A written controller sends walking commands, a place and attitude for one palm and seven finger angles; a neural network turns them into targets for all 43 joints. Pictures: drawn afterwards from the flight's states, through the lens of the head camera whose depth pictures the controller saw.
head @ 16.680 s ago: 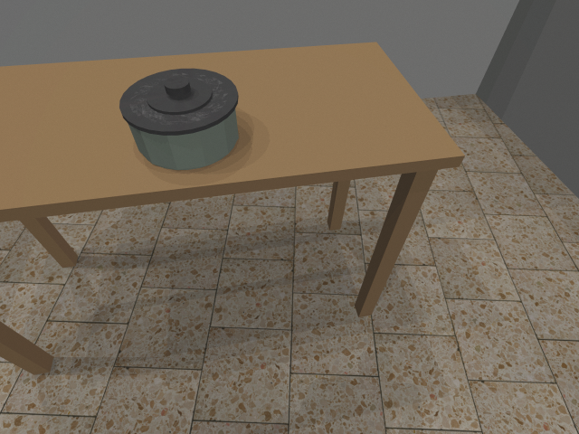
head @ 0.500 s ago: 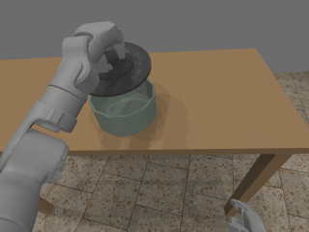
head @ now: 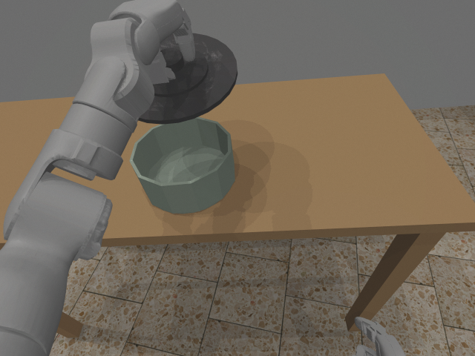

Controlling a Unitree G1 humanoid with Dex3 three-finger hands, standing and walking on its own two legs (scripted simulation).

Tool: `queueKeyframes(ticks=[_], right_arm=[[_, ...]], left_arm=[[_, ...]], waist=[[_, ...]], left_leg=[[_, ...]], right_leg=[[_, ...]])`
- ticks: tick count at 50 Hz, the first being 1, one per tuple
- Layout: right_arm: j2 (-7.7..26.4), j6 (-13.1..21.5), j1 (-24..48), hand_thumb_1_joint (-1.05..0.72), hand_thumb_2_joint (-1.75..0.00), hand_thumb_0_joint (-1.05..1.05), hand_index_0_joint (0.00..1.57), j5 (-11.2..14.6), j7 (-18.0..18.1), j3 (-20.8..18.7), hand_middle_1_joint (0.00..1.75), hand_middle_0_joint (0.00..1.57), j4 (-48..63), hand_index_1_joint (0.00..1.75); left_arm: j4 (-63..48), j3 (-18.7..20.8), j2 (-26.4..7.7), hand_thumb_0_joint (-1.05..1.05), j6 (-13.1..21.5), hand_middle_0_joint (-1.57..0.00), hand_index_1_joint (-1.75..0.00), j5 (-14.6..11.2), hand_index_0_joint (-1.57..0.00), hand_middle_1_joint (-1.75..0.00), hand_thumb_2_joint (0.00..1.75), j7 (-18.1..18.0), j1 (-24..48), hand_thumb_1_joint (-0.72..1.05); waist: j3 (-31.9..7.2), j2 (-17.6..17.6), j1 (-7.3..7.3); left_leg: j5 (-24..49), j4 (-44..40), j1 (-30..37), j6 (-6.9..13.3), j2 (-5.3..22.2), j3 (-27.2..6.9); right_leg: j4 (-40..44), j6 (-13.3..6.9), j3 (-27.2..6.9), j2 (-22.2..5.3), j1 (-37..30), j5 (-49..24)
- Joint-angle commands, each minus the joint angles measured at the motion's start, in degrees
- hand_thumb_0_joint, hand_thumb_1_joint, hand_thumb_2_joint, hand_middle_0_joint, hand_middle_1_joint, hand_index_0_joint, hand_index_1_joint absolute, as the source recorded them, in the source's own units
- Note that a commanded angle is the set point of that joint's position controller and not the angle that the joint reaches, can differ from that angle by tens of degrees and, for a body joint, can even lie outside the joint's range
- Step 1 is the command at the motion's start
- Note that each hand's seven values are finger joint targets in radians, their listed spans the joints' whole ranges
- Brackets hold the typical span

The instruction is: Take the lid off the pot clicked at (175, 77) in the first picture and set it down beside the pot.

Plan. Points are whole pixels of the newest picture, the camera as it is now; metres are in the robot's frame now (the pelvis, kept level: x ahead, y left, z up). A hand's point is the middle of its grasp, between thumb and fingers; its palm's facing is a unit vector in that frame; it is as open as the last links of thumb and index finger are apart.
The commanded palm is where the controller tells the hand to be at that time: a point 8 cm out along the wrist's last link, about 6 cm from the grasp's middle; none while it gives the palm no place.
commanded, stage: lift the lid straight up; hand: left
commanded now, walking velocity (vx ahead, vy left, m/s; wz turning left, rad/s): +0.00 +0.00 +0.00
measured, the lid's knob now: (169, 60) +0.49 +0.11 +0.27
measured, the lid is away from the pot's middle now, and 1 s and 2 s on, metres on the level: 0.03 0.08 0.20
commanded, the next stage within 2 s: move the lid sideways beside the pot in 0.36 s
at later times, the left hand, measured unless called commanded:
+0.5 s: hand (144, 56) +0.44 +0.12 +0.30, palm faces -0.07 -0.04 -1.00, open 7.1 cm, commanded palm +0.42 +0.13 +0.37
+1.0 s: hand (99, 62) +0.44 +0.19 +0.30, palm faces -0.08 -0.06 -1.00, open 7.1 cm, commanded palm +0.41 +0.20 +0.37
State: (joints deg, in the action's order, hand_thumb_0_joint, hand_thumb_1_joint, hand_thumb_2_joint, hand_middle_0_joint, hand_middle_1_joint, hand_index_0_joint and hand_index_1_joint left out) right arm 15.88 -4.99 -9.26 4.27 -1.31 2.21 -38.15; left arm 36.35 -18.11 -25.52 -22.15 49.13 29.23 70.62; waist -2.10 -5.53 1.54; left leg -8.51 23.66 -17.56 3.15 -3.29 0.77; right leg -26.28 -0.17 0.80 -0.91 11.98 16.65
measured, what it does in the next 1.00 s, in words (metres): stands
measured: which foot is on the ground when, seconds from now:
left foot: down 0.00-1.00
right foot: down 0.00-1.00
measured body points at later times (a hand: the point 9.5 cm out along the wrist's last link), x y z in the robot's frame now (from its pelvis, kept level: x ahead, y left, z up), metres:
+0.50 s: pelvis +0.00 +0.00 +0.00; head +0.01 -0.04 +0.45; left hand +0.44 +0.12 +0.36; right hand +0.18 -0.23 -0.11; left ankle +0.04 +0.09 -0.74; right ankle -0.03 -0.12 -0.74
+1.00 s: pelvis +0.00 +0.00 +0.00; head +0.01 -0.03 +0.45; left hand +0.44 +0.19 +0.36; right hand +0.15 -0.24 -0.12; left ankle +0.04 +0.09 -0.74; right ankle -0.03 -0.12 -0.74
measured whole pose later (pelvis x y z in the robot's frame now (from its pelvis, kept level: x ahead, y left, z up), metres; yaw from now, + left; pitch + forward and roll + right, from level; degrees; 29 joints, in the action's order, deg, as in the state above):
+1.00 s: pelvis +0.00 +0.00 +0.00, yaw +1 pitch +2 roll +0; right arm 16.9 -6.0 -9.6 5.5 -0.7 1.8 -36.7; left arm 34.1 -15.2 -35.0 -21.9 51.4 34.5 69.3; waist -1.0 -4.5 1.5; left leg -8.8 24.9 -18.5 3.5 -3.3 0.1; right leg -25.9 0.1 1.5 -0.8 11.9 16.3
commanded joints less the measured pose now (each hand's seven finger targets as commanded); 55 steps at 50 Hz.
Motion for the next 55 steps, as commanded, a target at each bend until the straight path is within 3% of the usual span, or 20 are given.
queueKeyframes(ticks=[1,2,6,8,16,18,21,22,26,28,31,36,37,41,42,46,47,51,52,55], right_arm=[[6.25,2.32,7.75,-0.90,-0.90,0.00,0.20,0.49,0.13,-2.19,0.30,0.20,9.35,0.30],[5.83,2.44,8.52,-0.90,-0.90,0.00,0.20,0.46,0.11,-1.87,0.30,0.20,9.40,0.30],[6.29,2.23,8.13,-0.90,-0.90,0.00,0.20,0.81,0.25,-1.98,0.30,0.20,9.37,0.30],[5.92,2.87,9.20,-0.90,-0.90,0.00,0.20,0.46,0.58,-1.85,0.30,0.20,9.70,0.30],[5.90,2.33,9.66,-0.90,-0.90,0.00,0.20,1.22,0.22,-1.85,0.30,0.20,9.64,0.30],[6.02,2.27,9.49,-0.90,-0.90,0.00,0.20,0.92,0.64,-1.48,0.30,0.20,8.83,0.30],[6.13,2.71,8.95,-0.90,-0.90,0.00,0.20,1.07,0.75,-1.63,0.30,0.20,8.55,0.30],[5.49,3.25,9.17,-0.90,-0.90,0.00,0.20,0.81,0.69,-1.47,0.30,0.20,8.81,0.30],[6.46,2.15,7.82,-0.90,-0.90,0.00,0.20,0.79,0.72,-1.69,0.30,0.20,8.09,0.30],[6.24,2.34,8.65,-0.90,-0.90,0.00,0.20,0.35,1.02,-1.55,0.30,0.20,8.77,0.30],[6.55,1.75,7.53,-0.90,-0.90,0.00,0.20,0.84,0.91,-1.82,0.30,0.20,8.74,0.30],[6.89,2.05,6.90,-0.90,-0.90,0.00,0.20,0.86,0.99,-2.16,0.30,0.20,9.85,0.30],[6.52,2.22,7.14,-0.90,-0.90,0.00,0.20,0.81,0.89,-2.08,0.30,0.20,9.95,0.30],[6.89,1.97,6.65,-0.90,-0.90,0.00,0.20,1.32,0.74,-2.46,0.30,0.20,10.23,0.30],[6.59,2.12,6.69,-0.90,-0.90,0.00,0.20,1.15,0.60,-2.40,0.30,0.20,10.25,0.30],[7.49,1.64,5.19,-0.90,-0.90,0.00,0.20,1.34,0.68,-2.68,0.30,0.20,9.66,0.30],[7.23,1.57,5.64,-0.90,-0.90,0.00,0.20,1.31,0.69,-2.42,0.30,0.20,9.77,0.30],[7.65,1.32,5.90,-0.90,-0.90,0.00,0.20,1.57,0.81,-2.66,0.30,0.20,10.25,0.30],[7.14,1.62,5.84,-0.90,-0.90,0.00,0.20,1.38,0.74,-2.59,0.30,0.20,10.39,0.30],[7.06,1.06,6.01,-0.90,-0.90,0.00,0.20,1.66,1.07,-2.41,0.30,0.20,9.63,0.30]], left_arm=[[-9.97,6.52,-12.94,0.00,-0.77,-0.89,-0.95,0.47,-0.92,-0.97,1.00,-2.30,30.78,0.68],[-12.38,8.23,-16.37,0.00,-0.84,-0.89,-0.95,2.20,-0.92,-0.97,1.00,-2.26,33.73,0.68],[-11.67,5.96,-13.69,0.00,-1.63,-0.89,-0.95,0.64,-0.92,-0.97,1.00,-1.51,33.70,0.68],[-14.13,8.97,-18.90,0.00,-1.69,-0.89,-0.95,2.55,-0.92,-0.97,1.00,-1.26,37.12,0.68],[-13.14,2.90,-10.68,0.00,-2.75,-0.89,-0.95,0.44,-0.92,-0.97,1.00,0.27,33.68,0.68],[-11.27,6.54,-16.69,0.00,-3.19,-0.89,-0.95,2.72,-0.92,-0.97,1.00,0.07,36.96,0.68],[-11.29,3.92,-13.00,0.00,-2.51,-0.89,-0.95,0.83,-0.92,-0.97,1.00,0.04,37.74,0.68],[-14.67,6.27,-16.73,0.00,-2.24,-0.89,-0.95,2.45,-0.92,-0.97,1.00,-0.20,40.99,0.68],[-6.50,4.92,-14.19,0.00,-2.08,-0.89,-0.95,2.36,-0.92,-0.97,1.00,0.14,35.41,0.68],[-6.96,9.28,-20.32,0.00,-1.74,-0.89,-0.95,4.56,-0.92,-0.97,1.00,0.10,36.05,0.68],[-4.41,5.74,-15.73,0.00,-1.40,-0.89,-0.95,2.95,-0.92,-0.97,1.00,0.75,33.18,0.68],[-9.97,8.03,-19.58,0.00,-0.54,-0.89,-0.95,3.15,-0.92,-0.97,1.00,1.31,33.44,0.68],[-13.10,10.84,-23.96,0.00,-0.17,-0.89,-0.95,4.66,-0.92,-0.97,1.00,1.20,36.15,0.68],[-11.46,6.41,-17.72,0.00,-0.27,-0.89,-0.95,2.65,-0.92,-0.97,1.00,2.29,31.30,0.68],[-15.56,9.56,-22.62,0.00,0.10,-0.89,-0.95,4.00,-0.92,-0.97,1.00,1.98,34.58,0.68],[-10.77,9.86,-22.17,0.00,0.04,-0.89,-0.95,3.01,-0.92,-0.97,1.00,2.32,29.02,0.68],[-12.77,12.07,-26.46,0.00,0.22,-0.89,-0.95,4.55,-0.92,-0.97,1.00,2.11,32.02,0.68],[-13.11,9.12,-23.01,0.00,0.86,-0.89,-0.95,3.05,-0.92,-0.97,1.00,2.41,30.66,0.68],[-16.57,11.81,-27.18,0.00,1.27,-0.89,-0.95,4.53,-0.92,-0.97,1.00,2.01,34.42,0.68],[-10.63,9.51,-24.38,0.00,1.00,-0.89,-0.95,4.60,-0.92,-0.97,1.00,2.64,32.93,0.68]], waist=[[-22.57,8.83,-0.49],[-23.97,8.19,-1.10],[-22.53,7.99,-0.16],[-24.84,8.40,-0.91],[-21.77,7.03,0.40],[-22.05,8.18,-0.20],[-22.24,6.57,0.61],[-25.79,6.62,-0.42],[-21.43,7.03,0.26],[-23.50,9.13,-0.97],[-20.68,8.73,0.15],[-24.31,6.58,-0.01],[-25.77,6.85,-0.85],[-21.87,4.73,0.35],[-24.36,5.17,-0.54],[-21.90,4.41,0.13],[-22.58,5.74,-0.55],[-22.95,2.91,0.37],[-25.59,3.10,-0.47],[-20.88,3.60,0.59]], left_leg=[[15.08,0.96,15.69,1.69,-0.19,-2.24],[14.78,0.63,16.21,1.44,-0.07,-2.13],[14.80,0.97,16.17,1.67,-0.21,-2.28],[14.50,1.28,16.73,2.03,-0.56,-1.82],[13.19,1.91,17.47,1.84,-0.54,-2.38],[11.16,1.03,15.78,1.74,-0.56,-2.29],[11.84,1.40,17.10,1.67,-0.59,-2.64],[12.27,1.01,17.67,1.61,-0.78,-2.76],[11.36,0.80,15.17,1.24,-0.38,-2.69],[11.28,0.87,14.43,1.68,-0.52,-2.17],[10.83,0.75,13.79,1.54,-0.34,-2.24],[14.12,1.67,16.53,1.99,-0.42,-2.59],[14.74,1.30,16.61,1.76,-0.42,-2.66],[16.15,1.82,17.60,1.89,-0.23,-3.02],[15.67,1.51,17.91,1.64,-0.29,-3.26],[16.67,2.13,17.67,1.66,-0.08,-3.39],[14.07,1.21,16.42,1.46,-0.16,-3.27],[15.05,2.06,18.21,1.59,-0.07,-3.33],[15.05,1.66,18.64,1.39,-0.22,-3.73],[11.83,1.42,17.17,1.40,-0.17,-3.62]], right_leg=[[2.54,-2.54,0.88,1.34,-2.34,-23.84],[1.90,-2.52,0.52,1.49,-2.69,-23.31],[2.54,-2.58,0.99,1.42,-1.81,-23.21],[2.04,-2.42,-0.04,1.48,-3.45,-24.49],[2.71,-2.59,1.01,1.42,0.66,-21.34],[2.36,-2.53,0.74,1.65,-0.52,-20.68],[2.74,-2.65,0.89,1.41,0.45,-20.57],[2.10,-2.59,0.40,1.65,-1.97,-21.35],[2.52,-2.85,1.26,1.36,0.16,-19.71],[2.06,-2.64,0.41,1.36,-2.49,-21.12],[2.72,-2.51,1.10,1.08,-0.65,-20.31],[2.50,-2.52,0.76,1.40,-2.04,-22.35],[1.92,-2.50,0.38,1.69,-3.33,-23.01],[2.79,-2.63,1.40,1.81,0.45,-21.57],[2.37,-2.54,1.01,2.16,-1.28,-21.43],[2.94,-2.79,1.64,2.12,0.81,-20.58],[2.77,-2.62,1.38,2.34,-0.45,-19.49],[2.90,-2.79,1.48,2.07,1.14,-18.91],[2.48,-2.77,1.25,2.43,-0.36,-19.04],[2.94,-2.84,1.97,2.63,3.03,-15.99]])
